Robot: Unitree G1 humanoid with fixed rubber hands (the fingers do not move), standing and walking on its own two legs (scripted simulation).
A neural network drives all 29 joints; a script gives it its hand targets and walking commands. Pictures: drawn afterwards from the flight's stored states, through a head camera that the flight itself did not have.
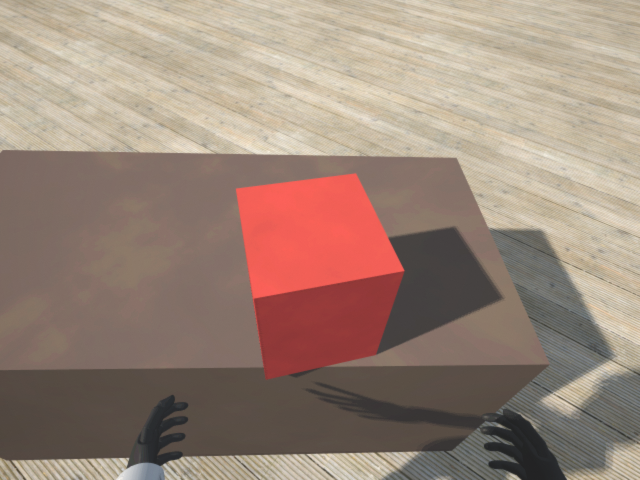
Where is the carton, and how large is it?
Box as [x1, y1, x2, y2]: [236, 173, 403, 379]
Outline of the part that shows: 355,173 236,189 249,278 266,379 373,355 376,352 403,273 403,269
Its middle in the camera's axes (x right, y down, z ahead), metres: -0.01 +0.07 +0.65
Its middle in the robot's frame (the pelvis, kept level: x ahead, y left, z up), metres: +0.44 +0.02 -0.05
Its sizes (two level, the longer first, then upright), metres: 0.210 0.200 0.250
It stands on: a pedestal, 0.60 m high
